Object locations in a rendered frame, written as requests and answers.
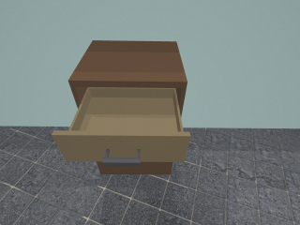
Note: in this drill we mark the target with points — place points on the drawer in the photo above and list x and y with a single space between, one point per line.
123 120

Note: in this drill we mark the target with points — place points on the cabinet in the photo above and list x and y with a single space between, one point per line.
131 64

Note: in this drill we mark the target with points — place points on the handle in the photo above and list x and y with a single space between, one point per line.
121 161

